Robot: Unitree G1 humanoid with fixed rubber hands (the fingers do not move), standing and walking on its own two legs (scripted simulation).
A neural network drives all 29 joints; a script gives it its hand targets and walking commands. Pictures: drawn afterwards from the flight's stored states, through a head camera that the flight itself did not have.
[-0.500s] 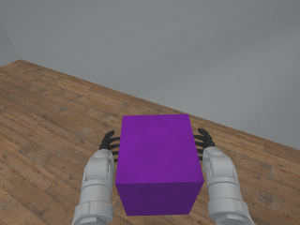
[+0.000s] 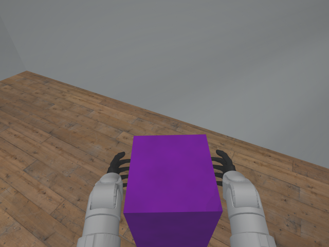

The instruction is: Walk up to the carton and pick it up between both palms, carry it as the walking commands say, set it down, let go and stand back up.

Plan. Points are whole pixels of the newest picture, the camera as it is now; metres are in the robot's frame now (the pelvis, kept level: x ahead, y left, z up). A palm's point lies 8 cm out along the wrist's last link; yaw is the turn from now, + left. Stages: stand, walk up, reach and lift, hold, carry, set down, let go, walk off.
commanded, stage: hold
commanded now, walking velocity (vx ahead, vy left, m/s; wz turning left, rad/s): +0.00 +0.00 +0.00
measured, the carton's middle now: (170, 192) +0.30 +0.00 -0.03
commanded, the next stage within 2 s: carry in 0.70 s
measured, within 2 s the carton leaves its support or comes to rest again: neither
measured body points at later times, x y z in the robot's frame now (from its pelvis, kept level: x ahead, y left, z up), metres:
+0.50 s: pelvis -0.01 +0.00 +0.00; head -0.07 +0.00 +0.44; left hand +0.30 +0.15 +0.05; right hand +0.30 -0.15 +0.05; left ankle +0.01 +0.13 -0.75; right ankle +0.02 -0.12 -0.75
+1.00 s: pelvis -0.02 +0.00 -0.03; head -0.05 +0.00 +0.42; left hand +0.29 +0.14 +0.05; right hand +0.28 -0.15 +0.05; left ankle +0.01 +0.13 -0.75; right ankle +0.02 -0.12 -0.75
